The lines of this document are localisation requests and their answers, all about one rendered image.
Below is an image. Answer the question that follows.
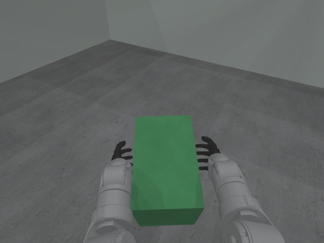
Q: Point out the robot left upper arm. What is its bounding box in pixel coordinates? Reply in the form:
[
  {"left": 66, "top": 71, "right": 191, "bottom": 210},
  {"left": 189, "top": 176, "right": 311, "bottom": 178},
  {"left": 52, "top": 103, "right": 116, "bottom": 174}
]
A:
[{"left": 84, "top": 229, "right": 136, "bottom": 243}]

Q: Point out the robot right upper arm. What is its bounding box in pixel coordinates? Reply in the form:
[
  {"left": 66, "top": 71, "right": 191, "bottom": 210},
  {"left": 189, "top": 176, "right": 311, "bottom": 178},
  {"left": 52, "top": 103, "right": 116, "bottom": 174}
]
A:
[{"left": 222, "top": 219, "right": 285, "bottom": 243}]

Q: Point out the carton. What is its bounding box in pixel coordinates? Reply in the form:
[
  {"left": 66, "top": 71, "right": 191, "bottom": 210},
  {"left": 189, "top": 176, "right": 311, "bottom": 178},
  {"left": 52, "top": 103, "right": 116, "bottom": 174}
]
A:
[{"left": 130, "top": 115, "right": 205, "bottom": 226}]

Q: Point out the robot left hand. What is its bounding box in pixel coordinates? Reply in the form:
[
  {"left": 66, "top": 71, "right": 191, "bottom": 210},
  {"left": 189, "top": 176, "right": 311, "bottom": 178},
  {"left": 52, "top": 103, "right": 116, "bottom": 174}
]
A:
[{"left": 111, "top": 141, "right": 133, "bottom": 174}]

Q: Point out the left robot forearm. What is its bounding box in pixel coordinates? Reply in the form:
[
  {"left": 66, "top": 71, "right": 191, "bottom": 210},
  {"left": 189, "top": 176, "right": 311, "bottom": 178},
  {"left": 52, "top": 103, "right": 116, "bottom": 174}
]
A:
[{"left": 83, "top": 158, "right": 133, "bottom": 243}]

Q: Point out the robot right hand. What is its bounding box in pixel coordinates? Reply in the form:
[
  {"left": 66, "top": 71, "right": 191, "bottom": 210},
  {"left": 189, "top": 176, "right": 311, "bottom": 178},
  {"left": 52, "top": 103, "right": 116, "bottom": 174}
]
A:
[{"left": 195, "top": 136, "right": 220, "bottom": 171}]

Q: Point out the right robot forearm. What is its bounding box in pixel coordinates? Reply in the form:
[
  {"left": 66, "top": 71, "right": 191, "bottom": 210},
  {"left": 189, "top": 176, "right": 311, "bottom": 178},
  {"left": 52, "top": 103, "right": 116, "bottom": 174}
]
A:
[{"left": 208, "top": 153, "right": 276, "bottom": 228}]

